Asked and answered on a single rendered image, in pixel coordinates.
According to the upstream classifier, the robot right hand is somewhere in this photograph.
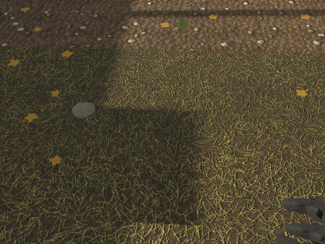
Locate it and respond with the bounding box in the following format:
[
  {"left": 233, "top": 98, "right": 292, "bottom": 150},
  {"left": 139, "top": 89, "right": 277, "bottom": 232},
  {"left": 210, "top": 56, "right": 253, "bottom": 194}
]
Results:
[{"left": 276, "top": 197, "right": 325, "bottom": 244}]

